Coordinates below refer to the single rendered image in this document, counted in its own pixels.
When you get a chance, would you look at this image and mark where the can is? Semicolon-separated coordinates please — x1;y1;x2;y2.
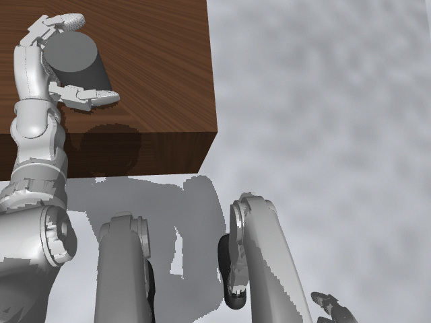
44;31;112;108

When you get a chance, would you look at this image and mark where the left robot hand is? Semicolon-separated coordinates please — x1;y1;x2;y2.
13;13;120;111

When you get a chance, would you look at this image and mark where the right robot foot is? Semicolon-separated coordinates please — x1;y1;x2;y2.
218;234;246;310

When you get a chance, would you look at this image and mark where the right robot hand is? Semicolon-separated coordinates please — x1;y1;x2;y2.
311;292;358;323

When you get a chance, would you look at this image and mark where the left robot arm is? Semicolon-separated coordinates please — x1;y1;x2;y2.
0;98;77;323

